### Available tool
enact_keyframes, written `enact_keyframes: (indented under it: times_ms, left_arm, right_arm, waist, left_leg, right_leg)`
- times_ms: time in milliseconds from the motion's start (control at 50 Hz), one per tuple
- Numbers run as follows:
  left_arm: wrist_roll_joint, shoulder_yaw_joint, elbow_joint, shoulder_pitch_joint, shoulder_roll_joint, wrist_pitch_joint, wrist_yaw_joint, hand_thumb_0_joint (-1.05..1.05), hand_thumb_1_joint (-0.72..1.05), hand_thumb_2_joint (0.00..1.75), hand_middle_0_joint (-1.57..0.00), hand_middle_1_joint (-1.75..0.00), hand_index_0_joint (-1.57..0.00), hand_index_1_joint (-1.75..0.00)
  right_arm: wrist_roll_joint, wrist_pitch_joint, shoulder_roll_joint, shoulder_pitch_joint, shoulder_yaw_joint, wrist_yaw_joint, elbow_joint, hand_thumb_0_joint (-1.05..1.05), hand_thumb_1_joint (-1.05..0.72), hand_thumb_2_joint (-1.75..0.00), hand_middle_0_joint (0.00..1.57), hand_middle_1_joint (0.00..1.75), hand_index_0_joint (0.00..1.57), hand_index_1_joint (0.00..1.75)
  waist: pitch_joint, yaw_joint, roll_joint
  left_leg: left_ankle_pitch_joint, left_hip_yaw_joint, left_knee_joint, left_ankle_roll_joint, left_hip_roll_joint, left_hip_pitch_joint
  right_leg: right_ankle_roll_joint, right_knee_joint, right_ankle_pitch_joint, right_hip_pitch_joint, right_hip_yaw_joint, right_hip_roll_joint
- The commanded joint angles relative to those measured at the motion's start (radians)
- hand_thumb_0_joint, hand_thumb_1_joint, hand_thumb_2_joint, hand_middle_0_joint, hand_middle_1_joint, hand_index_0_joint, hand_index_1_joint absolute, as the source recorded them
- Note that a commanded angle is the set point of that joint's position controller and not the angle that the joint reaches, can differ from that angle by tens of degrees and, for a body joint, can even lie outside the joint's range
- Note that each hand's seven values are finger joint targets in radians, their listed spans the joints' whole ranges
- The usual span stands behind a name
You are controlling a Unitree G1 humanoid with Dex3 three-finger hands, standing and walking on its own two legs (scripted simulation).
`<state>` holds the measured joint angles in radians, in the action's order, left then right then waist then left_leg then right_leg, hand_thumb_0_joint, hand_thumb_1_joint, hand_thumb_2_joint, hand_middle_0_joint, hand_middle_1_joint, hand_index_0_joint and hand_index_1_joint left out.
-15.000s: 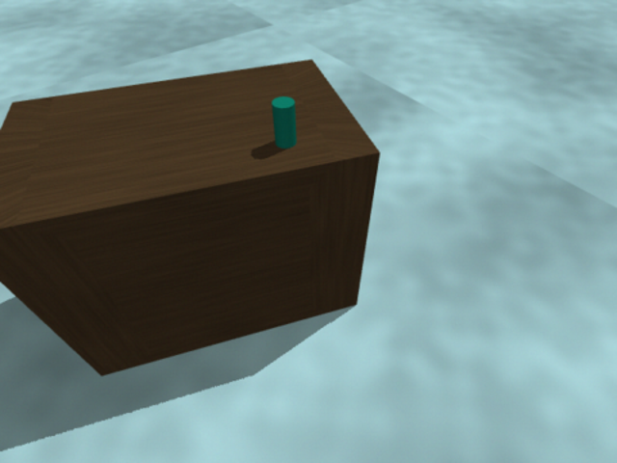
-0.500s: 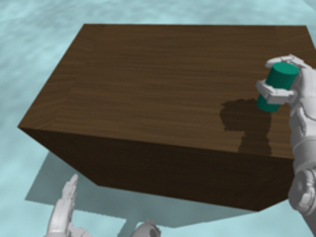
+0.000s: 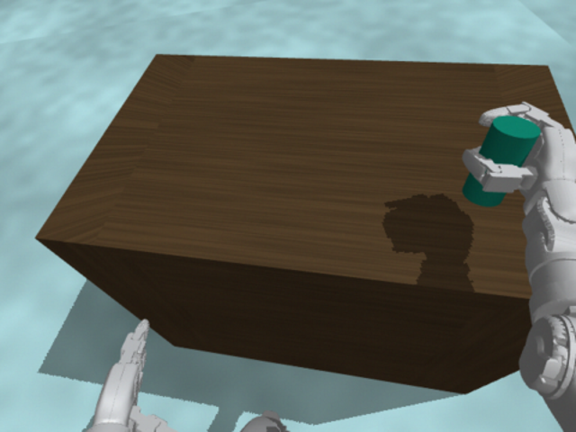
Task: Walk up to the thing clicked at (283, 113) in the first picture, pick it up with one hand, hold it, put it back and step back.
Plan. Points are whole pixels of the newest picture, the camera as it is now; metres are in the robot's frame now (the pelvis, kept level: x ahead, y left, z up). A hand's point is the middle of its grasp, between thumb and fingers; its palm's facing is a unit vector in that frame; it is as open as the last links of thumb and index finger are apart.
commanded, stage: lift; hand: right
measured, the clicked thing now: (497, 163) +0.50 -0.18 +0.09
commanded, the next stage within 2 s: hold in 1.44 s
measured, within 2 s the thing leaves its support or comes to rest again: neither
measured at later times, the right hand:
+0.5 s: hand (519, 160) +0.44 -0.16 +0.16, palm faces +0.04 +1.00 -0.01, open 7.9 cm
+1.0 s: hand (567, 182) +0.36 -0.16 +0.22, palm faces +0.05 +1.00 -0.03, open 7.9 cm
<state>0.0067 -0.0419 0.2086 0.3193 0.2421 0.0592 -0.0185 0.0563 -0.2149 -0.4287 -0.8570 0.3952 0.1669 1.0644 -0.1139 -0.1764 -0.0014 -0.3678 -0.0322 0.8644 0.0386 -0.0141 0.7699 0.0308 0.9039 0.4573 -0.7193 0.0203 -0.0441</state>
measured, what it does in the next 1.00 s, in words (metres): stands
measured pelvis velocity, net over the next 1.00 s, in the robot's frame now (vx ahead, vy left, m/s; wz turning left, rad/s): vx -0.02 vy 0.01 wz -0.02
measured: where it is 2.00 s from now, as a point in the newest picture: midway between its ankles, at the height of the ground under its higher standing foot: outside the picture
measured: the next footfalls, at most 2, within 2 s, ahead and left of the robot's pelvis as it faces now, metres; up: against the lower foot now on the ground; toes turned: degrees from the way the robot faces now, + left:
none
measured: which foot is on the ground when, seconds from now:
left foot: down 0.00-1.00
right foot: down 0.00-1.00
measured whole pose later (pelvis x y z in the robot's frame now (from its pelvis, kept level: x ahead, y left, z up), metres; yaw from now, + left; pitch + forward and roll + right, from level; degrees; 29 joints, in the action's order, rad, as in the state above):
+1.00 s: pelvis -0.02 +0.01 +0.03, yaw -1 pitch +1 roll -1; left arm -0.03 -0.08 0.42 0.33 0.24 0.10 -0.07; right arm 0.20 0.18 -0.27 -0.42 0.24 0.13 0.27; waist -0.07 -0.02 -0.04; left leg -0.30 -0.02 0.68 0.03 -0.04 0.40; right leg 0.04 0.67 0.35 -0.33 0.02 -0.03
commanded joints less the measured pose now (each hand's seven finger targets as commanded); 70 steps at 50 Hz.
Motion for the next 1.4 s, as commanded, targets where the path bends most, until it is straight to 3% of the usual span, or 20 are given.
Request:
enact_keyframes:
  times_ms: [0,40,100,160,200,220,260,280,320,340,380,420,460,480,500,540,600,660,720,1380]
  left_arm:
    - [-0.006,-0.049,-0.030,0.117,0.087,0.047,0.006,0.00,-0.51,0.04,-0.05,-0.06,-0.06,-0.05]
    - [-0.007,-0.097,-0.332,-0.116,0.183,0.082,-0.013,0.00,-0.52,0.04,-0.05,-0.05,-0.06,-0.04]
    - [-0.002,-0.069,0.010,0.150,0.094,0.041,0.004,0.00,-0.52,0.04,-0.05,-0.06,-0.05,-0.05]
    - [-0.008,-0.132,-0.289,-0.075,0.207,0.078,-0.023,0.00,-0.53,0.04,-0.05,-0.05,-0.05,-0.04]
    - [-0.005,-0.073,-0.003,0.149,0.106,0.043,-0.006,0.00,-0.53,0.05,-0.04,-0.05,-0.05,-0.05]
    - [-0.016,-0.035,0.029,0.127,0.057,0.041,0.003,0.00,-0.52,0.04,-0.05,-0.06,-0.05,-0.05]
    - [-0.017,-0.074,-0.305,-0.175,0.146,0.086,-0.021,0.00,-0.53,0.04,-0.05,-0.05,-0.05,-0.05]
    - [-0.010,-0.110,-0.223,-0.065,0.169,0.076,-0.027,0.00,-0.53,0.04,-0.05,-0.05,-0.05,-0.04]
    - [-0.010,-0.074,0.121,0.199,0.088,0.037,-0.010,0.00,-0.52,0.04,-0.04,-0.05,-0.05,-0.05]
    - [-0.022,-0.052,-0.005,0.059,0.078,0.053,-0.008,0.00,-0.52,0.04,-0.05,-0.05,-0.05,-0.05]
    - [-0.021,-0.128,-0.220,-0.098,0.187,0.085,-0.036,0.00,-0.53,0.04,-0.04,-0.05,-0.05,-0.04]
    - [-0.020,-0.073,0.028,0.106,0.106,0.047,-0.024,0.00,-0.53,0.05,-0.04,-0.05,-0.04,-0.04]
    - [-0.033,-0.064,-0.118,-0.079,0.101,0.072,-0.031,0.00,-0.52,0.04,-0.04,-0.05,-0.05,-0.04]
    - [-0.031,-0.133,-0.180,-0.107,0.182,0.081,-0.049,0.00,-0.53,0.04,-0.04,-0.05,-0.05,-0.04]
    - [-0.029,-0.148,-0.099,-0.019,0.197,0.069,-0.055,0.00,-0.53,0.04,-0.04,-0.05,-0.04,-0.04]
    - [-0.032,-0.084,0.026,0.062,0.104,0.057,-0.042,0.00,-0.52,0.04,-0.04,-0.05,-0.05,-0.05]
    - [-0.038,-0.079,-0.108,-0.031,0.120,0.075,-0.051,0.00,-0.53,0.04,-0.04,-0.05,-0.04,-0.04]
    - [-0.039,-0.067,-0.012,0.002,0.091,0.072,-0.042,0.00,-0.52,0.04,-0.04,-0.05,-0.05,-0.04]
    - [-0.037,-0.089,-0.012,-0.019,0.121,0.079,-0.042,0.00,-0.53,0.04,-0.04,-0.05,-0.04,-0.04]
    - [-0.042,-0.077,0.132,-0.159,0.107,0.157,-0.039,0.00,-0.55,0.05,-0.04,-0.04,-0.04,-0.04]
  right_arm:
    - [0.051,-0.067,-0.102,-0.393,-0.058,0.010,-0.128,0.00,-0.35,-1.36,1.35,1.47,1.38,1.47]
    - [0.041,-0.116,-0.380,-0.690,0.075,-0.024,-0.545,0.00,-0.43,-1.32,1.35,1.43,1.37,1.43]
    - [0.054,-0.045,-0.071,-0.313,-0.063,-0.003,-0.093,0.00,-0.37,-1.34,1.35,1.46,1.38,1.46]
    - [0.042,-0.097,-0.374,-0.669,0.058,-0.029,-0.600,0.00,-0.47,-1.33,1.37,1.45,1.39,1.45]
    - [0.057,-0.020,-0.054,-0.295,-0.085,-0.008,-0.176,0.00,-0.37,-1.34,1.36,1.47,1.39,1.47]
    - [0.073,-0.012,-0.006,-0.246,-0.096,-0.002,-0.128,0.00,-0.35,-1.32,1.34,1.44,1.37,1.44]
    - [0.062,-0.068,-0.288,-0.591,0.033,-0.032,-0.596,0.00,-0.44,-1.31,1.35,1.43,1.37,1.43]
    - [0.049,-0.059,-0.317,-0.588,0.023,-0.031,-0.625,0.00,-0.46,-1.33,1.38,1.45,1.40,1.45]
    - [0.074,0.025,0.008,-0.172,-0.129,-0.006,-0.200,0.00,-0.37,-1.34,1.36,1.47,1.39,1.47]
    - [0.095,0.007,-0.007,-0.284,-0.119,-0.010,-0.410,0.00,-0.37,-1.31,1.33,1.42,1.35,1.42]
    - [0.080,-0.023,-0.275,-0.542,0.007,-0.040,-0.780,0.00,-0.45,-1.28,1.34,1.40,1.35,1.40]
    - [0.101,0.069,-0.014,-0.115,-0.107,-0.023,-0.407,0.00,-0.37,-1.32,1.36,1.45,1.39,1.45]
    - [0.114,0.048,-0.097,-0.342,-0.069,-0.041,-0.674,0.00,-0.39,-1.28,1.32,1.40,1.34,1.40]
    - [0.108,0.040,-0.201,-0.455,-0.033,-0.053,-0.858,0.00,-0.45,-1.26,1.33,1.38,1.34,1.38]
    - [0.105,0.075,-0.206,-0.348,-0.024,-0.055,-0.765,0.00,-0.46,-1.28,1.35,1.40,1.36,1.40]
    - [0.125,0.134,0.047,-0.110,-0.160,-0.036,-0.593,0.00,-0.37,-1.28,1.32,1.41,1.34,1.41]
    - [0.121,0.138,-0.138,-0.256,-0.057,-0.040,-0.827,0.00,-0.44,-1.25,1.33,1.38,1.34,1.38]
    - [0.137,0.200,0.011,-0.105,-0.137,-0.018,-0.756,0.00,-0.37,-1.27,1.32,1.40,1.34,1.40]
    - [0.143,0.222,-0.072,-0.146,-0.090,-0.014,-0.902,0.00,-0.45,-1.25,1.32,1.38,1.34,1.38]
    - [0.178,0.490,-0.068,0.031,-0.045,-0.046,-1.274,0.00,-0.51,-1.29,1.37,1.42,1.38,1.42]
  waist:
    - [-0.324,0.003,-0.078]
    - [-0.726,0.048,-0.147]
    - [-0.261,0.014,-0.054]
    - [-0.717,0.067,-0.162]
    - [-0.303,0.052,-0.067]
    - [-0.197,0.045,-0.010]
    - [-0.633,0.086,-0.094]
    - [-0.657,0.100,-0.153]
    - [-0.176,0.073,-0.060]
    - [-0.271,0.079,-0.049]
    - [-0.642,0.120,-0.118]
    - [-0.237,0.118,0.001]
    - [-0.385,0.120,-0.033]
    - [-0.508,0.130,-0.056]
    - [-0.417,0.127,-0.034]
    - [-0.160,0.118,0.021]
    - [-0.333,0.144,0.026]
    - [-0.182,0.137,0.013]
    - [-0.238,0.150,-0.016]
    - [-0.161,0.181,-0.005]
  left_leg:
    - [0.346,0.058,-0.087,-0.048,0.041,-0.208]
    - [0.456,0.042,-0.070,-0.043,0.030,-0.370]
    - [0.340,0.065,-0.104,-0.049,0.042,-0.226]
    - [0.444,0.043,-0.091,-0.045,0.030,-0.387]
    - [0.335,0.070,-0.124,-0.051,0.045,-0.273]
    - [0.287,0.071,-0.143,-0.048,0.042,-0.247]
    - [0.388,0.044,-0.131,-0.038,0.026,-0.406]
    - [0.404,0.045,-0.123,-0.041,0.028,-0.416]
    - [0.283,0.070,-0.167,-0.048,0.040,-0.274]
    - [0.286,0.066,-0.173,-0.043,0.035,-0.312]
    - [0.416,0.047,-0.153,-0.038,0.022,-0.470]
    - [0.324,0.077,-0.181,-0.045,0.037,-0.375]
    - [0.345,0.066,-0.198,-0.034,0.025,-0.426]
    - [0.377,0.058,-0.192,-0.034,0.020,-0.472]
    - [0.368,0.059,-0.198,-0.035,0.023,-0.450]
    - [0.291,0.074,-0.226,-0.035,0.024,-0.395]
    - [0.356,0.059,-0.232,-0.024,0.010,-0.478]
    - [0.300,0.067,-0.251,-0.025,0.009,-0.434]
    - [0.301,0.060,-0.263,-0.024,0.003,-0.458]
    - [0.198,0.082,-0.346,-0.022,0.007,-0.516]
  right_leg:
    - [-0.032,-0.106,-0.415,0.206,-0.019,0.046]
    - [-0.029,-0.090,-0.511,0.358,-0.026,0.038]
    - [-0.032,-0.127,-0.400,0.202,-0.023,0.049]
    - [-0.028,-0.112,-0.519,0.413,-0.032,0.038]
    - [-0.029,-0.149,-0.422,0.275,-0.024,0.048]
    - [-0.033,-0.173,-0.362,0.207,-0.021,0.045]
    - [-0.032,-0.161,-0.431,0.364,-0.033,0.036]
    - [-0.029,-0.155,-0.456,0.417,-0.043,0.043]
    - [-0.030,-0.203,-0.353,0.269,-0.033,0.049]
    - [-0.030,-0.218,-0.355,0.293,-0.025,0.041]
    - [-0.030,-0.188,-0.464,0.455,-0.044,0.041]
    - [-0.031,-0.235,-0.387,0.318,-0.032,0.048]
    - [-0.035,-0.244,-0.400,0.392,-0.032,0.038]
    - [-0.033,-0.239,-0.421,0.454,-0.038,0.038]
    - [-0.035,-0.242,-0.401,0.433,-0.042,0.044]
    - [-0.035,-0.283,-0.324,0.357,-0.038,0.045]
    - [-0.040,-0.270,-0.381,0.422,-0.049,0.047]
    - [-0.036,-0.303,-0.323,0.397,-0.047,0.048]
    - [-0.038,-0.305,-0.321,0.426,-0.050,0.052]
    - [-0.039,-0.382,-0.239,0.477,-0.023,0.051]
